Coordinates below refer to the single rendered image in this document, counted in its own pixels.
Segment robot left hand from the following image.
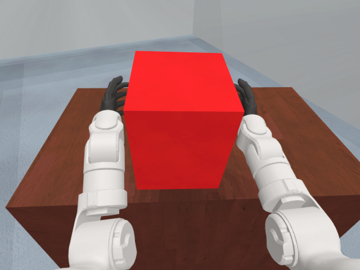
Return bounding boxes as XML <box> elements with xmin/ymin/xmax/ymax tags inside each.
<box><xmin>100</xmin><ymin>76</ymin><xmax>129</xmax><ymax>116</ymax></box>

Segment robot right hand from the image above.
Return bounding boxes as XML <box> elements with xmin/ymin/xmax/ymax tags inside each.
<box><xmin>234</xmin><ymin>78</ymin><xmax>258</xmax><ymax>116</ymax></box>

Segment left robot upper arm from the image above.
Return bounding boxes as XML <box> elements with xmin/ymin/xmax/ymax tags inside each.
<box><xmin>54</xmin><ymin>218</ymin><xmax>137</xmax><ymax>270</ymax></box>

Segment right robot upper arm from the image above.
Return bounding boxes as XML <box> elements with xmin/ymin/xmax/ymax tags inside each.
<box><xmin>265</xmin><ymin>206</ymin><xmax>360</xmax><ymax>270</ymax></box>

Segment robot left forearm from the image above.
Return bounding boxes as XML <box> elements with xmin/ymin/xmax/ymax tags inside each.
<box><xmin>69</xmin><ymin>110</ymin><xmax>127</xmax><ymax>265</ymax></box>

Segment carton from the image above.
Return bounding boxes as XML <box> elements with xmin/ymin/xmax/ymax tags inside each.
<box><xmin>123</xmin><ymin>51</ymin><xmax>244</xmax><ymax>190</ymax></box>

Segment robot right forearm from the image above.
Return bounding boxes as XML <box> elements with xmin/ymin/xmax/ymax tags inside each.
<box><xmin>236</xmin><ymin>114</ymin><xmax>341</xmax><ymax>249</ymax></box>

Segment pedestal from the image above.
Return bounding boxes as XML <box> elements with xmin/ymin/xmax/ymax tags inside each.
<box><xmin>6</xmin><ymin>87</ymin><xmax>360</xmax><ymax>270</ymax></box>

